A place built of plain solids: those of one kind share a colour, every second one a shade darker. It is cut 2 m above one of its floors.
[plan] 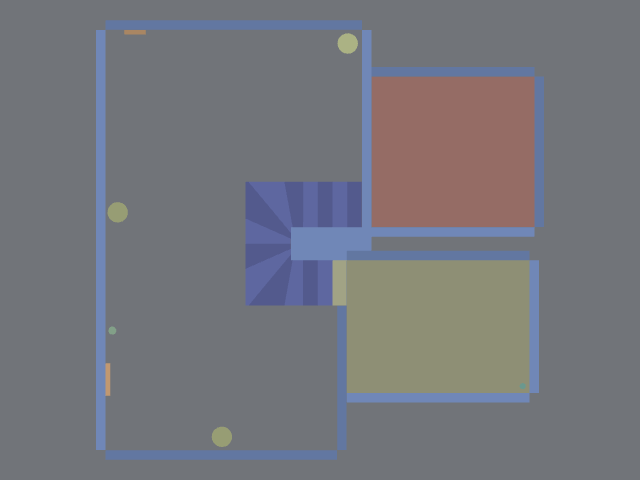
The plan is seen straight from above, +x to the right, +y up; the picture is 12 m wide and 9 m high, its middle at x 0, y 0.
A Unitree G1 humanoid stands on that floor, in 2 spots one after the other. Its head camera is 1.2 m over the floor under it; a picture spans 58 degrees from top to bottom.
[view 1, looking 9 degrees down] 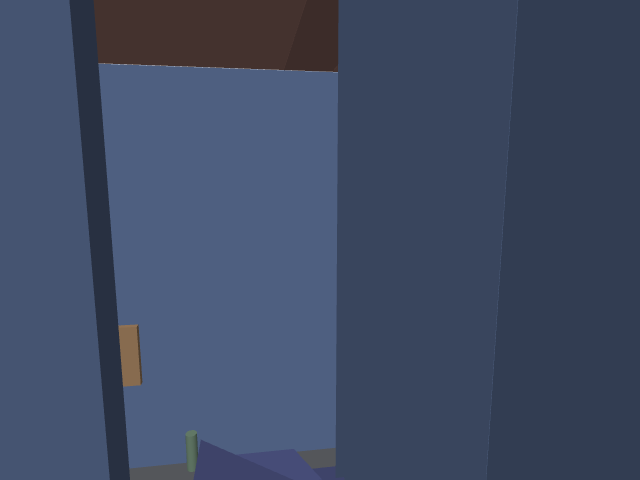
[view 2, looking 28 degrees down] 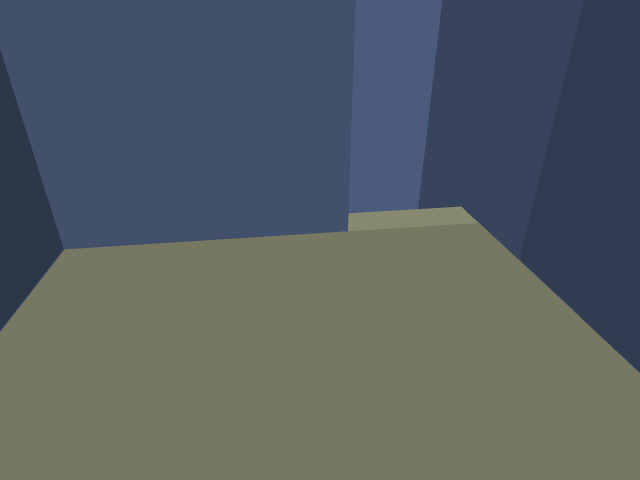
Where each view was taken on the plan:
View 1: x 1.67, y -0.82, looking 171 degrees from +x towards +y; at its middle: wall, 5.84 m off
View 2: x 2.83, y -1.73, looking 172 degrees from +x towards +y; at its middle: floor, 2.56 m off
